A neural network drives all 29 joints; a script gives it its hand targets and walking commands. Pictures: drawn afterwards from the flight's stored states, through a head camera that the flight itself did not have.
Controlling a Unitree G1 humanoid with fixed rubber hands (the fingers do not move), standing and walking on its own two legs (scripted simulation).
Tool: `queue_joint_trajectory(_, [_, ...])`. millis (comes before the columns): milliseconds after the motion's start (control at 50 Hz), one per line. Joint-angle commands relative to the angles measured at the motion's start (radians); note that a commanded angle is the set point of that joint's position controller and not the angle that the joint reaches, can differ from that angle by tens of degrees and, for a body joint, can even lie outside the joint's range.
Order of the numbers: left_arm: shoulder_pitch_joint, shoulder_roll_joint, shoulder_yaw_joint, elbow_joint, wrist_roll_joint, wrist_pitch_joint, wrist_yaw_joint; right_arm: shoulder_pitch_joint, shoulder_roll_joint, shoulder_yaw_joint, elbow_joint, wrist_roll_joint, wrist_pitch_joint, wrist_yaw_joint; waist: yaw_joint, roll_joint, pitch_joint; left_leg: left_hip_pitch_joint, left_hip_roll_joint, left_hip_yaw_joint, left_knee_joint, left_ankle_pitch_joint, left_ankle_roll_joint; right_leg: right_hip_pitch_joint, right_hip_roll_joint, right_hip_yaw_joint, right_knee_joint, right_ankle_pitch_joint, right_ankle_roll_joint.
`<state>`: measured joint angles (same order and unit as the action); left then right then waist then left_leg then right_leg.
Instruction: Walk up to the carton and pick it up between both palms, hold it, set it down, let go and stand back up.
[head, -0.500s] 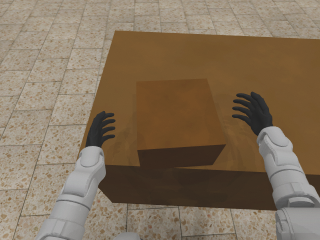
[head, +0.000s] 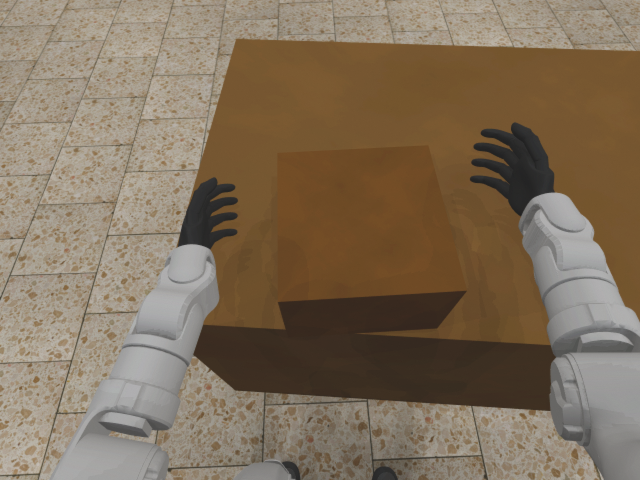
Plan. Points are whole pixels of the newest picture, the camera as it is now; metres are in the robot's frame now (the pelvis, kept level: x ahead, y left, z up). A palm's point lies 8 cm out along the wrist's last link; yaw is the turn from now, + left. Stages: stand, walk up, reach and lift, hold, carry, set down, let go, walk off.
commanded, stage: reach and lift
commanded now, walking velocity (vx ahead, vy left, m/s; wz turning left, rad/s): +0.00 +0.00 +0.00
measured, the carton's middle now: (358, 241) +0.44 +0.02 -0.06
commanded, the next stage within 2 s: none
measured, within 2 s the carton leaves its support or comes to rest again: neither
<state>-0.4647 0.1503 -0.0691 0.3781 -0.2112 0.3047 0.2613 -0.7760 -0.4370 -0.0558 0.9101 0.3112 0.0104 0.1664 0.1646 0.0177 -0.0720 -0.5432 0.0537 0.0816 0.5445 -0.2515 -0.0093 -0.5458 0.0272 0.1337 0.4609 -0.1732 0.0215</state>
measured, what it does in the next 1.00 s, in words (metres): stands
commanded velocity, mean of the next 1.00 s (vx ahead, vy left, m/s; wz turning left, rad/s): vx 0.00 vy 0.00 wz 0.00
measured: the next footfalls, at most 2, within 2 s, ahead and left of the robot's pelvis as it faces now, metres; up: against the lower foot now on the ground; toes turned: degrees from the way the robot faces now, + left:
none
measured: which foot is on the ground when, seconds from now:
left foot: down 0.00-1.00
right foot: down 0.00-1.00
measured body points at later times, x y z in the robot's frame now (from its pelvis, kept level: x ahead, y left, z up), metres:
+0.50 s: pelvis +0.00 -0.02 -0.01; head +0.13 -0.03 +0.42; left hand +0.37 +0.23 -0.01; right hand +0.50 -0.18 +0.02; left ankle +0.00 +0.11 -0.73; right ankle +0.02 -0.15 -0.73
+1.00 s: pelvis -0.02 -0.04 -0.04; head +0.16 -0.07 +0.37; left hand +0.38 +0.20 -0.06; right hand +0.49 -0.16 -0.06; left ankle +0.00 +0.11 -0.73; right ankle +0.02 -0.15 -0.73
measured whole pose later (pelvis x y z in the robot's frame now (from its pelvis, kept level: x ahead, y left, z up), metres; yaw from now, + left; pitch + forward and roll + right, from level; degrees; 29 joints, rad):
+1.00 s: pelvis -0.02 -0.04 -0.04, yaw +2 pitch +34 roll +3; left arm -0.71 0.14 0.05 1.04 -0.23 -0.32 0.13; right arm -0.89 -0.29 -0.01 1.07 0.19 -0.23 0.03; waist 0.16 0.00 -0.22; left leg -1.04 0.05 0.08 0.71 -0.25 -0.03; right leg -1.11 0.04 0.13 0.77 -0.24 0.03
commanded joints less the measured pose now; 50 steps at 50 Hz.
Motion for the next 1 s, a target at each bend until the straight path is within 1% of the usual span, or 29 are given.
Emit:
queue_joint_trajectory(0, [-0.626,0.098,0.147,-0.154,-0.004,-0.073,-0.002,-0.613,-0.292,0.014,-0.208,0.030,-0.057,-0.020,0.051,-0.111,-0.955,0.347,-0.015,-0.020,0.029,0.665,-0.085,0.153,0.098,-0.155,-0.015,0.385,-0.061])
queue_joint_trajectory(80, [-0.671,0.065,0.136,-0.137,0.018,-0.108,-0.005,-0.624,-0.268,0.003,-0.140,-0.001,-0.063,-0.028,0.028,-0.093,-1.012,0.371,-0.015,-0.027,0.041,0.701,-0.088,0.125,0.094,-0.166,-0.007,0.393,-0.061])
queue_joint_trajectory(100, [-0.740,0.073,0.120,-0.186,0.005,-0.119,0.001,-0.672,-0.260,-0.019,-0.163,0.005,-0.071,-0.028,0.004,-0.069,-1.065,0.385,-0.012,-0.037,0.061,0.743,-0.102,0.086,0.102,-0.175,-0.010,0.383,-0.074])
queue_joint_trajectory(140, [-0.694,0.073,0.139,-0.120,0.007,-0.127,-0.005,-0.665,-0.248,0.030,-0.153,0.006,-0.074,-0.032,0.039,-0.096,-1.068,0.380,-0.017,-0.026,0.070,0.770,-0.098,0.097,0.099,-0.174,-0.007,0.416,-0.068])
queue_joint_trajectory(160, [-0.724,0.106,0.160,-0.081,-0.003,-0.140,-0.009,-0.676,-0.254,0.013,-0.141,-0.014,-0.074,-0.037,0.022,-0.129,-1.077,0.358,-0.024,-0.018,0.059,0.735,-0.089,0.124,0.098,-0.164,-0.004,0.439,-0.061])
queue_joint_trajectory(200, [-0.698,0.083,0.159,-0.014,0.030,-0.176,-0.017,-0.666,-0.222,0.009,-0.088,-0.029,-0.088,-0.043,0.025,-0.106,-1.036,0.307,-0.025,-0.019,0.055,0.691,-0.093,0.107,0.093,-0.168,0.006,0.420,-0.055])
queue_joint_trajectory(240, [-0.698,0.070,0.159,0.032,0.016,-0.222,-0.026,-0.660,-0.197,0.041,-0.077,-0.034,-0.110,-0.047,0.039,-0.134,-1.066,0.306,-0.021,-0.015,0.072,0.727,-0.091,0.125,0.091,-0.168,0.030,0.451,-0.051])
queue_joint_trajectory(260, [-0.724,0.052,0.155,0.131,0.026,-0.247,-0.030,-0.671,-0.177,0.042,-0.006,-0.042,-0.123,-0.045,0.030,-0.129,-1.035,0.280,-0.022,-0.011,0.076,0.697,-0.090,0.101,0.086,-0.171,0.030,0.440,-0.052])
queue_joint_trajectory(300, [-0.705,0.068,0.181,0.073,0.029,-0.289,-0.032,-0.672,-0.190,0.062,-0.055,-0.029,-0.162,-0.054,0.038,-0.122,-1.096,0.286,-0.022,0.002,0.097,0.797,-0.099,0.137,0.094,-0.163,0.051,0.537,-0.045])
queue_joint_trajectory(340, [-0.695,0.044,0.159,0.201,0.018,-0.342,-0.048,-0.660,-0.152,0.073,0.008,-0.032,-0.176,-0.046,0.044,-0.152,-1.070,0.214,-0.025,0.006,0.087,0.698,-0.087,0.109,0.087,-0.169,0.063,0.475,-0.035])
queue_joint_trajectory(360, [-0.706,0.025,0.131,0.171,0.002,-0.373,-0.047,-0.654,-0.164,0.055,-0.005,-0.039,-0.205,-0.045,0.024,-0.116,-1.105,0.266,-0.012,-0.003,0.100,0.757,-0.100,0.066,0.092,-0.183,0.064,0.467,-0.039])
queue_joint_trajectory(380, [-0.682,0.027,0.151,0.245,0.004,-0.398,-0.055,-0.637,-0.144,0.060,0.051,-0.058,-0.207,-0.050,0.023,-0.153,-1.079,0.231,-0.016,0.003,0.111,0.729,-0.089,0.076,0.082,-0.167,0.074,0.458,-0.034])
queue_joint_trajectory(460, [-0.764,0.059,0.165,0.330,-0.024,-0.533,-0.078,-0.657,-0.083,0.106,0.013,-0.065,-0.253,-0.051,0.032,-0.199,-1.145,0.048,-0.032,0.034,0.108,0.570,-0.062,0.159,0.062,-0.153,0.149,0.479,-0.007])
queue_joint_trajectory(520, [-0.760,0.078,0.181,0.498,-0.033,-0.611,-0.098,-0.648,-0.061,0.116,0.022,-0.080,-0.282,-0.061,0.033,-0.228,-1.167,-0.093,-0.043,0.038,0.121,0.461,-0.045,0.202,0.044,-0.134,0.184,0.467,0.009])
queue_joint_trajectory(560, [-0.848,0.093,0.153,0.472,-0.074,-0.655,-0.102,-0.645,-0.049,0.115,0.015,-0.089,-0.294,-0.065,0.004,-0.217,-1.207,-0.139,-0.044,0.041,0.126,0.395,-0.039,0.211,0.032,-0.134,0.205,0.407,0.018])
queue_joint_trajectory(580, [-0.825,0.090,0.137,0.418,-0.083,-0.676,-0.101,-0.633,-0.062,0.110,-0.030,-0.080,-0.313,-0.069,0.011,-0.214,-1.276,-0.109,-0.045,0.047,0.141,0.438,-0.046,0.229,0.037,-0.136,0.224,0.445,0.019])
queue_joint_trajectory(600, [-0.834,0.106,0.145,0.469,-0.078,-0.687,-0.105,-0.619,-0.056,0.104,0.003,-0.112,-0.312,-0.074,0.009,-0.218,-1.273,-0.150,-0.050,0.050,0.149,0.401,-0.040,0.227,0.033,-0.133,0.230,0.427,0.021])
queue_joint_trajectory(620, [-0.854,0.104,0.136,0.383,-0.092,-0.700,-0.099,-0.631,-0.044,0.115,-0.063,-0.098,-0.314,-0.070,0.016,-0.229,-1.367,-0.150,-0.051,0.051,0.167,0.439,-0.046,0.252,0.034,-0.134,0.256,0.469,0.030])
queue_joint_trajectory(660, [-0.812,0.097,0.142,0.474,-0.076,-0.701,-0.121,-0.611,-0.050,0.081,-0.016,-0.137,-0.324,-0.089,-0.028,-0.255,-1.326,-0.210,-0.062,0.049,0.170,0.388,-0.039,0.276,0.025,-0.120,0.269,0.495,0.047])
queue_joint_trajectory(680, [-0.827,0.118,0.167,0.473,-0.070,-0.713,-0.124,-0.632,-0.030,0.086,-0.067,-0.144,-0.328,-0.093,-0.003,-0.289,-1.353,-0.230,-0.065,0.055,0.179,0.395,-0.034,0.290,0.023,-0.122,0.289,0.510,0.050])
queue_joint_trajectory(720, [-0.831,0.112,0.157,0.467,-0.072,-0.724,-0.136,-0.616,-0.012,0.072,-0.075,-0.148,-0.337,-0.101,-0.022,-0.246,-1.377,-0.268,-0.069,0.055,0.194,0.379,-0.039,0.296,0.015,-0.109,0.317,0.537,0.058])
queue_joint_trajectory(760, [-0.848,0.124,0.175,0.484,-0.048,-0.726,-0.134,-0.640,0.001,0.072,-0.064,-0.174,-0.341,-0.117,-0.018,-0.281,-1.378,-0.328,-0.073,0.053,0.194,0.315,-0.032,0.326,0.012,-0.105,0.334,0.467,0.065])
queue_joint_trajectory(780, [-0.838,0.112,0.181,0.482,-0.057,-0.725,-0.134,-0.648,0.026,0.082,-0.103,-0.170,-0.341,-0.118,0.005,-0.299,-1.419,-0.352,-0.071,0.063,0.207,0.312,-0.026,0.328,0.013,-0.110,0.348,0.457,0.068])
queue_joint_trajectory(800, [-0.783,0.121,0.210,0.520,-0.033,-0.722,-0.150,-0.603,0.041,0.077,-0.100,-0.186,-0.324,-0.131,-0.009,-0.350,-1.348,-0.411,-0.078,0.061,0.202,0.277,-0.013,0.363,0.002,-0.092,0.357,0.469,0.082])
queue_joint_trajectory(880, [-0.792,0.122,0.227,0.489,-0.006,-0.722,-0.148,-0.616,0.030,0.047,-0.117,-0.201,-0.347,-0.141,-0.012,-0.277,-1.390,-0.385,-0.074,0.057,0.207,0.298,-0.029,0.342,0.012,-0.112,0.372,0.491,0.072])
queue_joint_trajectory(920, [-0.758,0.075,0.233,0.470,0.002,-0.724,-0.141,-0.614,0.091,0.095,-0.169,-0.171,-0.346,-0.138,0.037,-0.292,-1.393,-0.398,-0.070,0.059,0.222,0.333,-0.025,0.342,0.017,-0.101,0.378,0.508,0.073])
queue_joint_trajectory(940, [-0.744,0.030,0.230,0.453,0.017,-0.723,-0.142,-0.607,0.124,0.090,-0.152,-0.185,-0.353,-0.139,0.030,-0.267,-1.438,-0.389,-0.072,0.054,0.233,0.354,-0.029,0.346,0.015,-0.105,0.379,0.550,0.068])
queue_joint_trajectory(960, [-0.745,0.014,0.221,0.471,0.023,-0.717,-0.151,-0.595,0.122,0.083,-0.117,-0.200,-0.348,-0.137,-0.006,-0.302,-1.365,-0.412,-0.070,0.045,0.206,0.277,-0.024,0.340,0.013,-0.115,0.374,0.495,0.078])
queue_joint_trajectory(980, [-0.809,-0.008,0.197,0.421,0.003,-0.723,-0.149,-0.624,0.149,0.066,-0.125,-0.217,-0.345,-0.141,-0.018,-0.257,-1.411,-0.398,-0.077,0.049,0.216,0.291,-0.028,0.306,0.010,-0.110,0.372,0.492,0.074])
